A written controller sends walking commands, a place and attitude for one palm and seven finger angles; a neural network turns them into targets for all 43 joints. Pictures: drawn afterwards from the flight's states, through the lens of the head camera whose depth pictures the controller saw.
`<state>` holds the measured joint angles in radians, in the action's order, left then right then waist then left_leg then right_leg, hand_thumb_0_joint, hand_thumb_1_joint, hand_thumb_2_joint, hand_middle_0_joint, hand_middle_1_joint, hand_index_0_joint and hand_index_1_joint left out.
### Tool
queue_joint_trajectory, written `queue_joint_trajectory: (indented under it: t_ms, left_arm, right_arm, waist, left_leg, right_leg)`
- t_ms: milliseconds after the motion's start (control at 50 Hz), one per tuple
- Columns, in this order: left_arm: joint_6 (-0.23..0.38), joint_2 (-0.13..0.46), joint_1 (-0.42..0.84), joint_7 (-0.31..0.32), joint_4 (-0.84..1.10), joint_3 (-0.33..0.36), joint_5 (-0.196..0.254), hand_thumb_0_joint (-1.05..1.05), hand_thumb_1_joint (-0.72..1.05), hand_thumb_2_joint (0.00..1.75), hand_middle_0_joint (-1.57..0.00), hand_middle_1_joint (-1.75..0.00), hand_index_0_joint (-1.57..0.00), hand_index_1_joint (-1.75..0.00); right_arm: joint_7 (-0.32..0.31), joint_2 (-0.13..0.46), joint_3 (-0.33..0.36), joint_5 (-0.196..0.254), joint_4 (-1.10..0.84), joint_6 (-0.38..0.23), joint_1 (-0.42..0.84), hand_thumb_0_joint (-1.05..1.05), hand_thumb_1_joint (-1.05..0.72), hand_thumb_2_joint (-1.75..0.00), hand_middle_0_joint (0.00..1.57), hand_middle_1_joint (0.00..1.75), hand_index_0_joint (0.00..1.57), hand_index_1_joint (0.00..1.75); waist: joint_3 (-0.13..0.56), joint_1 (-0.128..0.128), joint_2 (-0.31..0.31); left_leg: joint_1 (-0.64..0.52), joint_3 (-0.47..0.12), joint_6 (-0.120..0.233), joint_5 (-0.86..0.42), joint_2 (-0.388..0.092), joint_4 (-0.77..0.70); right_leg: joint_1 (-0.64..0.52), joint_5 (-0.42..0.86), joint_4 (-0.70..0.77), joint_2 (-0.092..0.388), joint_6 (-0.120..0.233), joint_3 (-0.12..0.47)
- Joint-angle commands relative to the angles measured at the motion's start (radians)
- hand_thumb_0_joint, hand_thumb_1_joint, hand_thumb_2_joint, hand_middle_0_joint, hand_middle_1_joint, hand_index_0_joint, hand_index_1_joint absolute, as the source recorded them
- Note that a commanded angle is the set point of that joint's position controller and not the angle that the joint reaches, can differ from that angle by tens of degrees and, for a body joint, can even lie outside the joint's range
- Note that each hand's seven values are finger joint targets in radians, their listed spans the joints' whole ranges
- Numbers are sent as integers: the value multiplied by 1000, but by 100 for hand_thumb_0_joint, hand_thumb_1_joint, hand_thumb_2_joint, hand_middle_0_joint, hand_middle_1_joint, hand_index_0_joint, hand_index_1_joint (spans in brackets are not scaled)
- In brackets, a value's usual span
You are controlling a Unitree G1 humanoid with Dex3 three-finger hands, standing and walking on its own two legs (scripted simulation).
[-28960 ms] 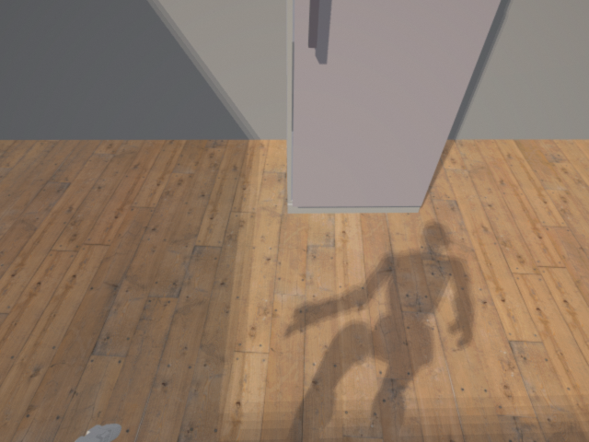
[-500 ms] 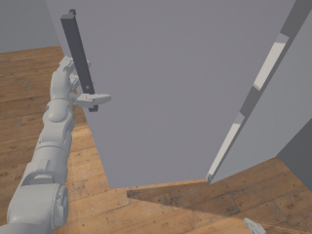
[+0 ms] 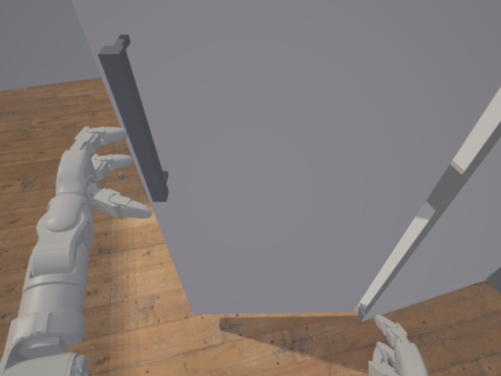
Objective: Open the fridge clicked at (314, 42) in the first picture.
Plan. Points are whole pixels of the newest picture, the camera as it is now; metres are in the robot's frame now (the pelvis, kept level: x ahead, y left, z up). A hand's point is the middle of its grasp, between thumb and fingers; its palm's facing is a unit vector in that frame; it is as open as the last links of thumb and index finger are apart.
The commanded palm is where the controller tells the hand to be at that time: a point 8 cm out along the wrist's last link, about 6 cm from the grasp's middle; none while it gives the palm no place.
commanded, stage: slip the hand off the handle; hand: left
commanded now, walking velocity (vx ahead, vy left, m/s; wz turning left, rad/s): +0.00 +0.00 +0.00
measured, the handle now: (144, 130) +0.42 +0.20 +0.19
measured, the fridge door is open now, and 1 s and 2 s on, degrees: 74 74 74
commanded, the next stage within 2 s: draw the hand back to the body in 1.12 s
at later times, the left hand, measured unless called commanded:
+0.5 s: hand (83, 175) +0.35 +0.28 +0.16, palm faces +0.21 -0.97 -0.12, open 14.7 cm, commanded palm +0.30 +0.32 +0.16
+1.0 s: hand (72, 223) +0.27 +0.26 +0.15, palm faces +0.17 -0.98 -0.11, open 14.7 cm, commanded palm +0.22 +0.30 +0.16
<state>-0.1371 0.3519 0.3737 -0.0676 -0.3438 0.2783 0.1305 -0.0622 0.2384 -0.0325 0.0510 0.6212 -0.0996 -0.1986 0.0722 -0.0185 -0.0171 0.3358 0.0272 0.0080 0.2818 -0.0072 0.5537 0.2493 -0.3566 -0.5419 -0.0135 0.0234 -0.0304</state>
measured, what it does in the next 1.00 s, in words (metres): stands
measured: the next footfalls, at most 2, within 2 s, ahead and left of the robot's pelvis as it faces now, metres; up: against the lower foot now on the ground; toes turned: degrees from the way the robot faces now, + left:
none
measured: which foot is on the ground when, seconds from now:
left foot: down 0.00-1.00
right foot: down 0.00-1.00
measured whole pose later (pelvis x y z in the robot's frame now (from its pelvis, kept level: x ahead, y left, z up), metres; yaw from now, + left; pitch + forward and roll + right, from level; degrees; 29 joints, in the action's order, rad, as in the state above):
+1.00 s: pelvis -0.04 +0.02 +0.00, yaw +0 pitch +0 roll -1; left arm -0.06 0.35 0.13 -0.15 -0.11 0.28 0.20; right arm -0.09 0.23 -0.07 0.05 0.61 -0.18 -0.21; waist 0.07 -0.04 -0.03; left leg 0.34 0.03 0.04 0.25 0.01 0.59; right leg 0.24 -0.32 -0.56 0.00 0.00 -0.03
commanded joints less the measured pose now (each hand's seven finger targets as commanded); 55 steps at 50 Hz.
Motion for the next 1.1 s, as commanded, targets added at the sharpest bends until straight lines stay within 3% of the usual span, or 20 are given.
queue_joint_trajectory:
  t_ms: [0, 20, 80, 160, 220, 300, 380, 440, 500, 520, 540, 580, 640, 680, 740, 760, 920, 1020, 1040, 1080]
  left_arm:
    - [161, 231, 425, -34, 345, 65, 12, 0, -55, 20, -25, -115, -25, -115]
    - [196, 266, 434, -40, 360, 91, 16, 0, -55, 20, -25, -115, -25, -115]
    - [233, 258, 402, -70, 285, 81, 24, 0, -55, 20, -25, -115, -25, -115]
    - [170, 263, 380, -104, 162, 76, 46, 0, -55, 20, -25, -115, -25, -115]
    - [124, 336, 391, -103, 51, 131, 46, 0, -55, 20, -25, -115, -25, -115]
    - [177, 371, 462, -97, 111, 150, 36, 0, -55, 20, -25, -115, -25, -115]
    - [261, 463, 435, -108, 63, 235, 36, 0, -55, 20, -25, -115, -25, -115]
    - [263, 417, 356, -146, 28, 203, 54, 0, -55, 20, -25, -115, -25, -115]
    - [232, 364, 299, -178, 90, 155, 67, 0, -55, 20, -25, -115, -25, -115]
    - [225, 323, 282, -183, 110, 127, 82, 0, -55, 20, -25, -115, -25, -115]
    - [216, 371, 275, -181, 117, 170, 90, 0, -55, 20, -25, -115, -25, -115]
    - [211, 352, 256, -174, 165, 168, 104, 0, -55, 20, -25, -115, -25, -115]
    - [228, 345, 297, -140, 267, 161, 100, 0, -55, 20, -25, -115, -25, -115]
    - [235, 299, 280, -115, 292, 124, 86, 0, -55, 20, -25, -115, -25, -115]
    - [239, 301, 218, -86, 362, 124, 68, 0, -55, 20, -25, -115, -25, -115]
    - [233, 267, 209, -83, 372, 96, 66, 0, -55, 20, -25, -115, -25, -115]
    - [141, 216, 77, -66, 445, 86, 78, 0, -55, 20, -25, -115, -25, -115]
    - [119, 208, -70, -62, 562, 109, 82, 0, -55, 20, -25, -115, -25, -115]
    - [119, 171, -80, -67, 592, 78, 85, 0, -55, 20, -25, -115, -25, -115]
    - [114, 173, -116, -75, 626, 86, 90, 0, -55, 20, -25, -115, -25, -115]
  right_arm:
    - [-24, 134, 55, -9, -132, -34, 18, 0, -90, -90, 20, 30, 20, 30]
    - [-25, 136, 55, -10, -126, -37, 12, 0, -90, -90, 20, 30, 20, 30]
    - [-30, 142, 57, -9, -106, -43, 0, 0, -90, -90, 20, 30, 20, 30]
    - [-43, 153, 55, 7, -102, -34, 3, 0, -90, -90, 20, 30, 20, 30]
    - [-56, 166, 52, 12, -98, -26, 1, 0, -90, -90, 20, 30, 20, 30]
    - [-54, 160, 51, 5, -117, -34, -5, 0, -90, -90, 20, 30, 20, 30]
    - [-51, 166, 51, -2, -110, -41, -27, 0, -90, -90, 20, 30, 20, 30]
    - [-46, 167, 52, 4, -122, -51, -29, 0, -90, -90, 20, 30, 20, 30]
    - [-43, 164, 55, 14, -147, -57, -16, 0, -90, -90, 20, 30, 20, 30]
    - [-43, 163, 55, 17, -158, -64, -16, 0, -90, -90, 20, 30, 20, 30]
    - [-45, 171, 58, 15, -152, -67, -17, 0, -90, -90, 20, 30, 20, 30]
    - [-48, 170, 54, 16, -157, -71, -8, 0, -90, -90, 20, 30, 20, 30]
    - [-53, 165, 50, 10, -156, -90, 10, 0, -90, -90, 20, 30, 20, 30]
    - [-51, 160, 44, 8, -152, -103, 16, 0, -90, -90, 20, 30, 20, 30]
    - [-49, 158, 42, 0, -148, -122, 32, 0, -90, -90, 20, 30, 20, 30]
    - [-47, 153, 37, -1, -149, -126, 37, 0, -90, -90, 20, 30, 20, 30]
    - [-50, 140, 22, 0, -151, -128, 78, 0, -90, -90, 20, 30, 20, 30]
    - [-39, 127, 18, -6, -164, -124, 92, 0, -90, -90, 20, 30, 20, 30]
    - [-36, 119, 15, -4, -170, -125, 100, 0, -90, -90, 20, 30, 20, 30]
    - [-35, 118, 15, -4, -166, -124, 99, 0, -90, -90, 20, 30, 20, 30]
  waist:
    - [336, 18, -28]
    - [342, 16, -30]
    - [322, 28, -48]
    - [240, 29, -22]
    - [162, 26, 38]
    - [243, 19, -23]
    - [259, 10, -12]
    - [245, 2, -23]
    - [242, -2, -103]
    - [238, 5, -66]
    - [220, -1, -50]
    - [188, 1, -22]
    - [183, 6, -46]
    - [163, 10, -57]
    - [192, -6, -110]
    - [190, -1, -111]
    - [144, -23, -33]
    - [167, -44, -48]
    - [164, -38, -61]
    - [151, -34, -58]
  left_leg:
    - [-259, 5, 40, -525, 12, 27]
    - [-262, 1, 41, -528, 9, 37]
    - [-264, -7, 38, -490, 7, 38]
    - [-194, -11, 38, -354, 11, 14]
    - [-130, -16, 41, -248, 8, -6]
    - [-157, -20, 41, -251, 12, -4]
    - [-123, -11, 44, -232, 9, 3]
    - [-108, -8, 45, -200, 8, -1]
    - [-134, -12, 43, -187, 6, -7]
    - [-135, -17, 46, -190, 5, -7]
    - [-128, -24, 45, -165, 0, -13]
    - [-119, -32, 45, -130, -1, -24]
    - [-142, -49, 43, -94, -4, -37]
    - [-155, -69, 37, -51, -9, -52]
    - [-181, -79, 31, -52, -11, -60]
    - [-193, -84, 28, -51, -13, -65]
    - [-174, -80, 22, -57, -17, -90]
    - [-204, -62, 18, -175, -15, -74]
    - [-209, -56, 18, -192, -12, -71]
    - [-211, -53, 16, -202, -13, -70]
  right_leg:
    - [-46, 667, 5, 5, -17, 22]
    - [-43, 662, 1, 1, -15, 24]
    - [-4, 591, 1, -4, -12, 18]
    - [28, 475, 35, 1, -13, 14]
    - [59, 365, 65, 4, -17, 17]
    - [48, 340, 49, -2, -10, 24]
    - [29, 332, 35, -8, -13, 36]
    - [36, 303, 40, -7, -12, 34]
    - [64, 268, 46, -11, -5, 27]
    - [59, 264, 48, -14, -4, 17]
    - [76, 239, 58, -16, -6, 20]
    - [91, 196, 66, -19, -7, 16]
    - [116, 138, 68, -23, -5, 11]
    - [141, 101, 60, -25, -2, 0]
    - [127, 110, 49, -21, 4, -3]
    - [130, 114, 47, -19, 4, -7]
    - [78, 134, 71, -17, 2, -17]
    - [37, 211, 69, -19, 6, -20]
    - [35, 228, 67, -15, 5, -22]
    - [39, 238, 69, -17, 2, -23]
